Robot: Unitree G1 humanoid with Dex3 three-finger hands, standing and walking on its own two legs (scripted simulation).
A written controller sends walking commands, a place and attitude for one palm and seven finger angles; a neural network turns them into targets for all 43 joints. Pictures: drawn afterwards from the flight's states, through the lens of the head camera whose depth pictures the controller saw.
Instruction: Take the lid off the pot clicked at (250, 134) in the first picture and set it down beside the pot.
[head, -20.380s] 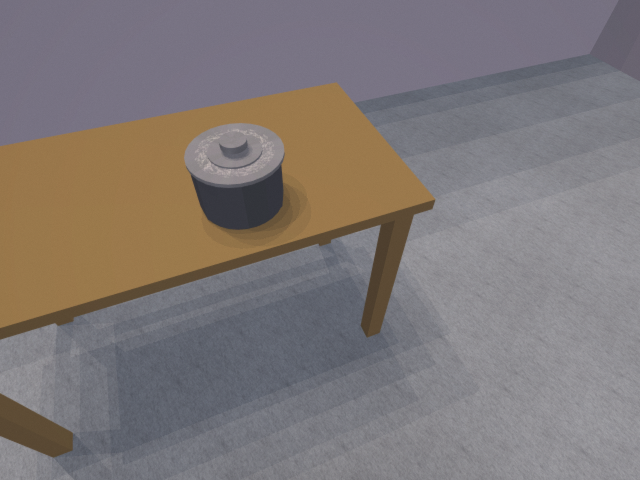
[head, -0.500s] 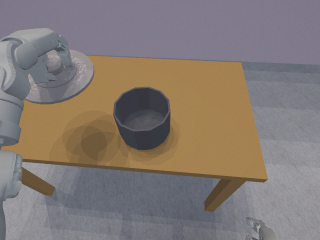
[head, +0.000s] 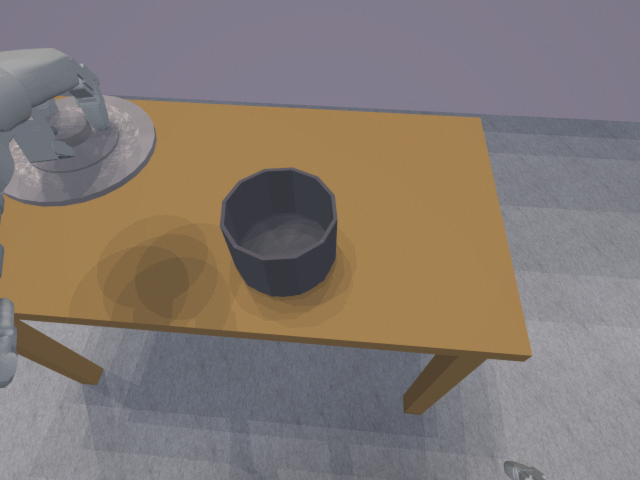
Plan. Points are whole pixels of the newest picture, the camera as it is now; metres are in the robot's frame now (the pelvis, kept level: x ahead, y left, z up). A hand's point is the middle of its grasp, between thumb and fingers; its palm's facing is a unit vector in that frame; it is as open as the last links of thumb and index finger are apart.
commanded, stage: lower the lid onto the table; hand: left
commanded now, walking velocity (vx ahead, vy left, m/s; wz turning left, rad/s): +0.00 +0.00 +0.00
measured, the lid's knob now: (65, 129) +0.48 +0.31 +0.16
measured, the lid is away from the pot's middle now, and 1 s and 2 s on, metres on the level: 0.24 0.24 0.23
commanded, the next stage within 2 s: none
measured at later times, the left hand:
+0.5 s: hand (62, 151) +0.44 +0.30 +0.16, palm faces -0.37 -0.06 -0.93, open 7.7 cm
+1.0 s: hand (77, 169) +0.45 +0.31 +0.12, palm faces -0.41 -0.06 -0.91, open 7.7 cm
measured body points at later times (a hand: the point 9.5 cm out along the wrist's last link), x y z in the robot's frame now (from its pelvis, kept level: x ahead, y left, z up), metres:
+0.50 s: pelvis +0.00 +0.00 +0.00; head +0.07 -0.01 +0.44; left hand +0.46 +0.30 +0.21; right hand +0.10 -0.27 -0.13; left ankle -0.01 +0.12 -0.74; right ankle -0.01 -0.19 -0.74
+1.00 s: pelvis +0.00 +0.01 +0.00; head +0.08 +0.01 +0.44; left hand +0.47 +0.31 +0.17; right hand +0.06 -0.28 -0.13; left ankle -0.01 +0.12 -0.74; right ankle -0.01 -0.19 -0.74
